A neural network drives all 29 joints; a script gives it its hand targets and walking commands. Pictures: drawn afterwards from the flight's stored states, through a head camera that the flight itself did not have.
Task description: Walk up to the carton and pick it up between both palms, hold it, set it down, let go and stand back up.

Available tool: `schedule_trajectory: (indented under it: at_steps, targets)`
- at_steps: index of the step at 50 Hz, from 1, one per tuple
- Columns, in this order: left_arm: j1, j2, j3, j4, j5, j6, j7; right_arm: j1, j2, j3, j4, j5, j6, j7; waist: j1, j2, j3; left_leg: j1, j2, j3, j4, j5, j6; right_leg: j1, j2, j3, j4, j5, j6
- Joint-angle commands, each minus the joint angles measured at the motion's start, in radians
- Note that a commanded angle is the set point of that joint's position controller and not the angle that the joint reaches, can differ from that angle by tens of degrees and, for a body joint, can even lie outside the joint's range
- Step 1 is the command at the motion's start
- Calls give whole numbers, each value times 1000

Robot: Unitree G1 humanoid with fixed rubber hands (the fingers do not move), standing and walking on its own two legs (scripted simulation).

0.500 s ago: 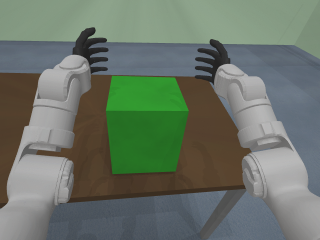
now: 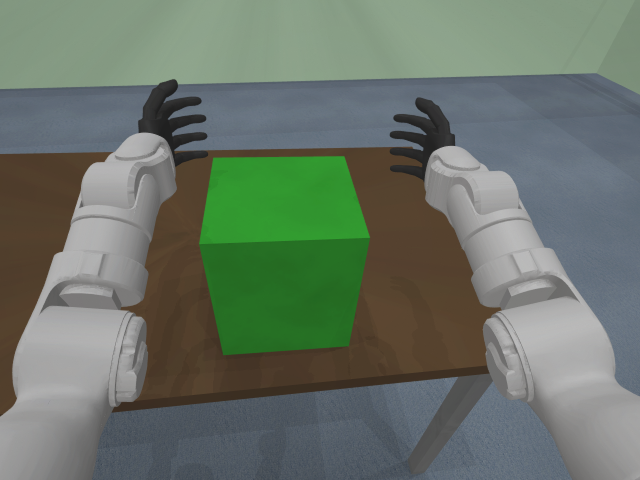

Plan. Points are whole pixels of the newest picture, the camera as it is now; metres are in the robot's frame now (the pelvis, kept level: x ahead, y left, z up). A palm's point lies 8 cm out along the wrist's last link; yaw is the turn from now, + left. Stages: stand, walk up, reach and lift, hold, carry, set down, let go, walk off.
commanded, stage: set down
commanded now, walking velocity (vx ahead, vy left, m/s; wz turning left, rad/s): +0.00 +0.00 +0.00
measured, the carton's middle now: (283, 255) +0.47 +0.06 +0.03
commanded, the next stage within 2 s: none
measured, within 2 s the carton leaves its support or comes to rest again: neither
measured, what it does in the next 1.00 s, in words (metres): stands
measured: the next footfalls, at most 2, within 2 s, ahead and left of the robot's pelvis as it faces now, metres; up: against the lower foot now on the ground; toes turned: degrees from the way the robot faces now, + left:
none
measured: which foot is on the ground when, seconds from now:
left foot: down 0.00-1.00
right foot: down 0.00-1.00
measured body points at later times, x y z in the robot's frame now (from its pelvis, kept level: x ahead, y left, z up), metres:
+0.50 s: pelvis +0.00 +0.01 +0.00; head +0.00 +0.02 +0.45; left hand +0.45 +0.22 +0.17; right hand +0.46 -0.11 +0.17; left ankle +0.00 +0.13 -0.75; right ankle +0.03 -0.08 -0.75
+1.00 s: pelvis +0.00 +0.03 +0.00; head -0.02 +0.03 +0.45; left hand +0.41 +0.23 +0.14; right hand +0.42 -0.13 +0.13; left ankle +0.00 +0.13 -0.75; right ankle +0.03 -0.08 -0.75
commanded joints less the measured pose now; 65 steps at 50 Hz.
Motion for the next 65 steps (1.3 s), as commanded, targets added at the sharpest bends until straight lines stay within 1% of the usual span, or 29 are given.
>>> schedule_trajectory:
  at_steps: [1,4,10,13,17,21,25,26,28,33,38,42,44,46,51,54,57,59,62,65]
  targets:
    - [-642,138,17,-146,-12,-118,0,-678,-167,-69,-160,-24,-86,4,1,81,-536,78,-31,-17,9,253,51,343,-33,66,52,207,83]
    - [-643,124,9,-91,-10,-164,1,-674,-150,-82,-107,-41,-107,5,-4,92,-536,58,-33,-19,12,237,48,333,-37,62,52,197,74]
    - [-640,95,12,6,25,-268,5,-666,-127,-117,3,-89,-164,21,-6,111,-524,52,-34,-26,8,209,36,305,-33,45,55,155,57]
    - [-631,83,25,40,52,-320,4,-651,-106,-137,31,-122,-196,30,-3,109,-529,37,-37,-24,7,203,38,310,-32,39,63,161,55]
    - [-599,85,57,86,99,-383,-6,-623,-94,-155,64,-164,-244,41,6,99,-549,10,-41,-18,3,216,43,346,-32,39,83,206,55]
    - [-540,67,88,114,143,-447,-22,-569,-72,-173,68,-202,-301,50,16,91,-561,-14,-45,-11,5,245,43,379,-29,40,99,260,54]
    - [-470,53,119,121,186,-512,-40,-501,-57,-185,45,-235,-366,57,24,85,-586,-22,-48,-4,12,304,40,421,-24,43,115,339,55]
    - [-452,43,123,111,193,-529,-45,-477,-51,-183,36,-240,-383,59,21,83,-593,-13,-48,-4,15,322,37,425,-22,43,117,357,55]
    - [-412,35,133,99,210,-556,-54,-439,-47,-181,23,-247,-414,65,27,88,-601,2,-47,-2,21,355,30,428,-17,45,119,380,52]
    - [-331,9,139,18,227,-616,-72,-352,-45,-177,-54,-261,-492,83,26,92,-623,46,-44,1,36,429,13,427,-1,43,116,413,45]
    - [-282,-6,134,-81,225,-643,-74,-300,-51,-150,-126,-256,-535,106,36,86,-626,85,-42,3,41,451,-2,410,12,38,110,393,41]
    - [-267,-12,114,-112,201,-632,-66,-291,-65,-133,-144,-238,-538,118,38,78,-585,82,-38,3,40,391,-6,372,14,35,107,316,39]
    - [-273,-5,104,-103,185,-621,-60,-303,-74,-127,-139,-229,-530,120,39,69,-562,79,-35,2,37,340,-5,349,13,33,106,267,41]
    - [-289,3,88,-78,163,-606,-55,-320,-79,-119,-119,-215,-517,121,39,64,-527,59,-31,0,37,280,-1,323,9,33,108,210,42]
    - [-340,43,53,65,106,-579,-50,-372,-93,-110,-13,-182,-475,115,37,55,-440,-36,-21,-4,36,102,19,265,-12,41,129,69,45]
    - [-383,65,24,150,71,-586,-51,-402,-96,-99,62,-158,-460,113,29,65,-424,-89,-17,-8,46,43,29,234,-27,50,147,25,46]
    - [-412,91,9,215,49,-600,-54,-421,-110,-91,126,-137,-455,111,22,75,-437,-122,-14,-9,60,34,31,224,-37,58,163,25,46]
    - [-428,102,1,242,38,-613,-58,-432,-116,-89,145,-130,-459,110,16,82,-458,-141,-13,-9,68,45,33,226,-42,61,171,38,46]
    - [-448,120,2,254,36,-628,-65,-452,-127,-90,144,-130,-469,109,11,92,-502,-154,-15,-9,81,85,31,241,-45,67,184,84,47]
    - [-461,136,8,235,38,-639,-73,-457,-129,-90,126,-131,-477,110,7,93,-549,-161,-19,-6,85,125,30,264,-48,72,190,133,50]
